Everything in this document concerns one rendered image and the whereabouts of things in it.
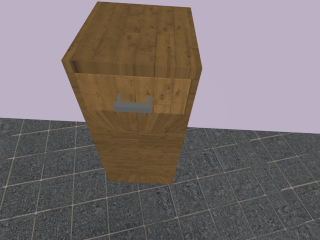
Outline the cabinet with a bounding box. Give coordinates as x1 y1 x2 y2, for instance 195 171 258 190
61 1 203 184

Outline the handle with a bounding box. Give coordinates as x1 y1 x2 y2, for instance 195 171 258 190
113 94 152 114

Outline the drawer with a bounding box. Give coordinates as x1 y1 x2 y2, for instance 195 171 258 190
75 73 191 114

